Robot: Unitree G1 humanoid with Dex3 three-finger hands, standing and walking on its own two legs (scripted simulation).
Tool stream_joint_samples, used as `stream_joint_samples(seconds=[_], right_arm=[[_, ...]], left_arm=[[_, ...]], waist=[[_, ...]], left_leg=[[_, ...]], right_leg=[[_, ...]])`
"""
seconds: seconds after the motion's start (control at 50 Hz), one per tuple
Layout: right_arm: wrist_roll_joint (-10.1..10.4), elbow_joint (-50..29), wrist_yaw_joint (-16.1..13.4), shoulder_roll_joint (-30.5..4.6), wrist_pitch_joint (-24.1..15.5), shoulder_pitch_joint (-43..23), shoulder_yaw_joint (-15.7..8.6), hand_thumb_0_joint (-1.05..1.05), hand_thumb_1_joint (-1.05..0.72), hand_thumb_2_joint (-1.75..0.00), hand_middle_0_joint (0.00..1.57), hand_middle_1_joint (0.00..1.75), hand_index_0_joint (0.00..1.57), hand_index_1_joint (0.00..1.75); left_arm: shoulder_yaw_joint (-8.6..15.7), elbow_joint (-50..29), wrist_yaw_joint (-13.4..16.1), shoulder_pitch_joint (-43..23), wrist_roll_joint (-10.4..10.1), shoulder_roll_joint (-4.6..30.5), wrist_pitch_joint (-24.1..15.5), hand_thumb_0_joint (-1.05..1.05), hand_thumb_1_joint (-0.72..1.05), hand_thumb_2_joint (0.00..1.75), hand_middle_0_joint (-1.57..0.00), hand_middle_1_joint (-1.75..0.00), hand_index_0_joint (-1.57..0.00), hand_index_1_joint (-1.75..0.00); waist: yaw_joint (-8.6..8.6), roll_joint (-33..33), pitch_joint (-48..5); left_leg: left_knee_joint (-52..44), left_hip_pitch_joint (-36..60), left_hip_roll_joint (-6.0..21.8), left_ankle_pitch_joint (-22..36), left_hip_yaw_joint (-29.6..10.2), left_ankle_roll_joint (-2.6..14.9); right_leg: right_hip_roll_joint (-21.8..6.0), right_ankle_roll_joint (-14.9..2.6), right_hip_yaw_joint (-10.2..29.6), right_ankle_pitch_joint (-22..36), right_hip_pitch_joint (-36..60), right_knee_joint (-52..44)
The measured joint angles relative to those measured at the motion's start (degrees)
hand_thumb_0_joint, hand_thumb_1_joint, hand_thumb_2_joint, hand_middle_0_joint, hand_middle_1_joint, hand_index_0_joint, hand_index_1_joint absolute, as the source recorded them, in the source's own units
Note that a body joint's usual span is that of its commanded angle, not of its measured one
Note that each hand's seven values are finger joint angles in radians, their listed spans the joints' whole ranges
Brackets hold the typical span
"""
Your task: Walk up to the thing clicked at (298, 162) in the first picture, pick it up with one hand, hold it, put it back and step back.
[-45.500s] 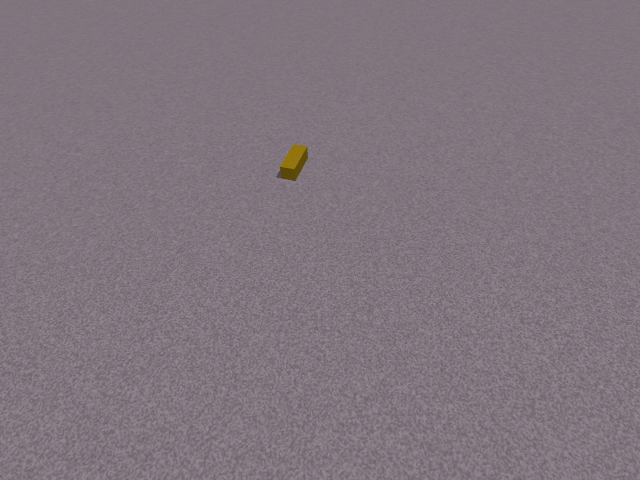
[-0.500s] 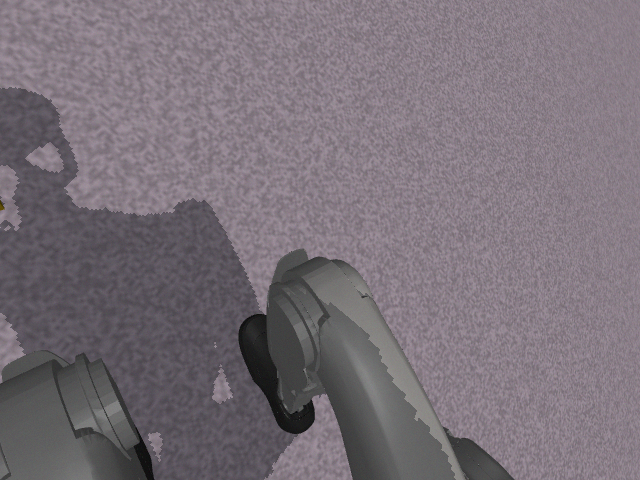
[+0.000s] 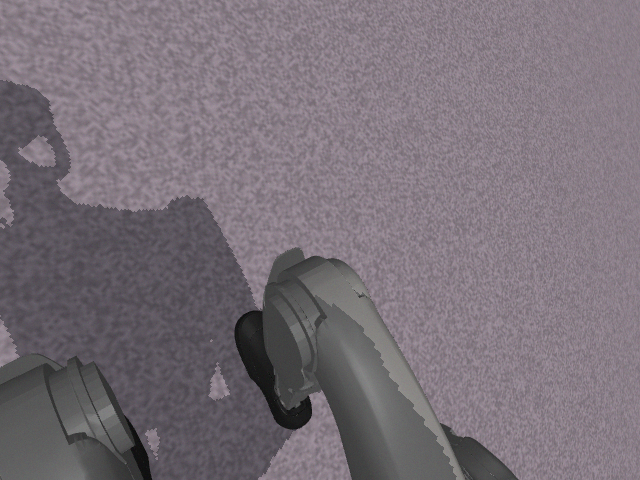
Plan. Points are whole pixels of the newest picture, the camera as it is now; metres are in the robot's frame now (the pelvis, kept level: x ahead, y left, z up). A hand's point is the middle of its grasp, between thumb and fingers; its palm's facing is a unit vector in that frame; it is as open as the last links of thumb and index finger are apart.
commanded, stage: open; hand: left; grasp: from above
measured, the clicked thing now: out of the picture +0.50 +0.32 -0.28
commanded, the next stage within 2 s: withdraw in 0.26 s
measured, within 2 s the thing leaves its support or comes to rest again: neither
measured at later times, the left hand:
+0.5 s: hand out of the picture +0.50 +0.31 -0.24, palm faces -0.42 -0.13 -0.90, open 13.9 cm
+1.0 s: hand out of the picture +0.49 +0.33 -0.07, palm faces -0.44 -0.12 -0.89, open 14.0 cm
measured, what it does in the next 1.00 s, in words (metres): stands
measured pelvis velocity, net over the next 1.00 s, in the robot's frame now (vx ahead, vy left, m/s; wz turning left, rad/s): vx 0.00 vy -0.01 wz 0.11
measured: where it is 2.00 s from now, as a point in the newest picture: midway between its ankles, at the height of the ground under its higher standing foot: (215, 440)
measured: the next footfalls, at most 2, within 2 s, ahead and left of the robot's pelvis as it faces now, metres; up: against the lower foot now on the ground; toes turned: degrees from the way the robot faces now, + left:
none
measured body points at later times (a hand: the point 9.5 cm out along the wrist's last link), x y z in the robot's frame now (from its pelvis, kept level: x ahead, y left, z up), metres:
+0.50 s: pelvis +0.00 +0.00 +0.00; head +0.29 +0.12 +0.32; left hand +0.52 +0.31 -0.19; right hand +0.03 -0.25 -0.05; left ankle +0.06 +0.12 -0.28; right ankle +0.13 -0.12 -0.28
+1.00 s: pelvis +0.00 -0.01 +0.05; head +0.23 +0.09 +0.42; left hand +0.51 +0.33 -0.02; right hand +0.08 -0.27 -0.04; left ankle +0.06 +0.12 -0.28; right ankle +0.13 -0.12 -0.28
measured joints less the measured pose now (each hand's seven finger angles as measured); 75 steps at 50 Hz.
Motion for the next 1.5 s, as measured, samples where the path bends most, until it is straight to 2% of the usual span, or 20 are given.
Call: stream_joint_samples(seconds=[0.2, 0.42, 0.52, 0.6, 0.72, 0.86, 0.9, 0.98, 1.06, 1.16, 1.32, 1.4, 1.5], right_arm=[[-0.32, -0.10, -0.43, 0.09, 0.28, -0.17, 0.29, 0.00, -0.90, -0.90, 0.21, 0.30, 0.20, 0.30], [-0.42, -0.36, -0.49, 0.40, 0.46, 0.15, 0.57, 0.00, -0.90, -0.90, 0.21, 0.30, 0.20, 0.30], [-0.38, -0.41, -0.11, 0.59, 0.13, 0.65, 0.02, 0.00, -0.90, -0.90, 0.21, 0.30, 0.20, 0.30], [0.09, -0.09, 0.67, 0.91, 0.04, 2.02, -1.55, 0.00, -0.91, -0.90, 0.21, 0.30, 0.20, 0.30], [2.05, 1.58, 2.34, 1.87, 2.14, 3.64, -5.56, 0.00, -0.91, -0.90, 0.21, 0.30, 0.20, 0.30], [4.73, 2.29, 1.26, 2.99, 7.67, 2.15, -9.95, 0.01, -0.91, -0.91, 0.21, 0.30, 0.20, 0.30], [5.15, 1.86, 0.21, 2.92, 8.89, 1.42, -10.46, 0.01, -0.91, -0.91, 0.21, 0.30, 0.20, 0.30], [5.61, 0.45, -2.29, 2.38, 10.63, 0.57, -10.84, 0.00, -0.91, -0.91, 0.21, 0.30, 0.20, 0.30], [5.63, -0.28, -4.33, 1.58, 11.73, 0.66, -10.36, 0.00, -0.91, -0.91, 0.21, 0.30, 0.20, 0.30], [5.25, -0.05, -5.91, 0.79, 12.28, 1.52, -9.31, 0.00, -0.91, -0.91, 0.21, 0.30, 0.20, 0.30], [4.33, 1.64, -5.88, 1.79, 11.47, 3.65, -8.49, 0.00, -0.91, -0.91, 0.21, 0.30, 0.20, 0.30], [4.23, 2.22, -5.40, 3.28, 10.59, 4.67, -8.75, 0.01, -0.91, -0.91, 0.21, 0.30, 0.20, 0.30], [4.69, 2.87, -4.77, 5.02, 10.43, 4.78, -9.17, 0.01, -0.91, -0.90, 0.21, 0.30, 0.20, 0.30]], left_arm=[[-0.85, 0.07, -0.07, -0.23, 0.34, 0.50, -0.63, 0.00, -0.50, 1.04, -0.10, -1.03, -0.08, -1.05], [-0.77, 0.13, 0.40, -0.32, 0.64, 0.50, -0.21, 0.00, -0.49, 1.02, -0.08, -1.04, -0.07, -1.05], [0.22, -1.59, 0.77, 0.11, 0.22, -0.17, 0.70, 0.00, -0.50, 1.01, -0.08, -1.04, -0.08, -1.04], [1.46, -6.48, 0.22, 1.77, -0.39, -2.33, 2.43, 0.00, -0.52, 1.01, -0.08, -1.03, -0.08, -1.03], [1.00, -16.55, -4.22, 5.97, -3.10, -8.00, 6.42, 0.00, -0.54, 1.01, -0.08, -1.03, -0.08, -1.03], [-3.24, -22.08, -13.68, 6.34, -7.19, -13.28, 10.04, 0.00, -0.53, 1.02, -0.08, -1.03, -0.08, -1.04], [-4.54, -21.37, -16.51, 5.16, -8.08, -14.04, 10.19, 0.00, -0.53, 1.03, -0.08, -1.03, -0.08, -1.04], [-5.88, -19.57, -20.99, 2.96, -8.19, -14.59, 8.80, 0.00, -0.52, 1.03, -0.09, -1.03, -0.08, -1.04], [-6.68, -17.56, -22.57, 1.44, -7.47, -14.62, 6.26, 0.00, -0.51, 1.03, -0.09, -1.02, -0.08, -1.04], [-6.40, -15.12, -20.51, 1.43, -5.45, -13.92, 2.83, 0.00, -0.51, 1.03, -0.10, -1.02, -0.09, -1.04], [-3.01, -13.17, -13.91, 2.47, -1.67, -12.06, 0.33, 0.00, -0.53, 1.03, -0.10, -1.03, -0.09, -1.04], [-2.12, -15.17, -12.37, 2.43, -1.50, -11.74, 1.65, 0.00, -0.54, 1.03, -0.10, -1.03, -0.09, -1.04], [-2.43, -16.93, -12.50, 2.47, -3.45, -12.75, 4.51, 0.00, -0.52, 1.01, -0.12, -1.00, -0.11, -1.01]], waist=[[-0.06, -0.40, 0.32], [-0.21, -0.30, 0.08], [0.17, -0.06, -0.09], [1.39, 0.96, -1.89], [4.38, 4.22, -7.44], [7.72, 7.21, -12.06], [8.07, 7.71, -12.58], [8.09, 8.14, -12.67], [7.60, 7.73, -12.12], [6.72, 7.11, -11.28], [5.92, 6.03, -9.41], [6.10, 6.02, -9.18], [6.60, 6.71, -10.54]], left_leg=[[0.00, 0.08, -0.13, 0.21, -0.02, 0.12], [-0.01, -0.15, -0.19, 0.20, -0.21, 0.14], [-0.31, -0.06, -0.09, 0.13, 0.05, 0.15], [-0.88, -0.42, -0.08, -0.06, 0.38, -0.08], [-2.57, -0.54, -0.33, -0.42, 1.73, -0.34], [-7.15, 2.73, -0.51, 0.30, 4.41, -0.20], [-8.65, 3.89, -0.63, 0.87, 4.96, -0.17], [-10.96, 5.53, -0.83, 2.20, 5.49, -0.21], [-12.03, 6.12, -0.95, 3.34, 5.69, -0.31], [-11.34, 4.95, -0.95, 4.14, 5.62, -0.31], [-7.34, 1.33, -1.09, 4.30, 5.63, -0.08], [-6.34, -0.15, -1.27, 4.28, 5.89, -0.01], [-6.95, -0.05, -1.13, 3.56, 6.22, 0.12]], right_leg=[[-0.09, 0.14, -0.04, 0.08, 0.30, -0.09], [-0.13, 0.07, -0.23, 0.05, 0.23, -0.24], [-0.14, 0.07, -0.02, -0.02, 0.18, -0.37], [-0.27, -0.33, 0.22, -0.29, -0.44, -0.55], [-0.91, -0.79, 1.30, -1.37, -1.11, -0.89], [-1.67, -1.10, 3.48, -1.88, 1.39, -3.36], [-1.90, -1.28, 3.90, -1.67, 2.46, -4.41], [-2.18, -1.56, 4.30, -0.82, 4.05, -6.20], [-2.31, -1.74, 4.46, 0.09, 4.58, -7.00], [-2.21, -1.66, 4.43, 0.95, 3.44, -6.41], [-2.10, -1.26, 4.57, 1.20, 0.00, -2.69], [-2.24, -1.18, 4.82, 1.01, -1.43, -1.55], [-2.20, -1.04, 5.11, 0.34, -1.53, -1.98]])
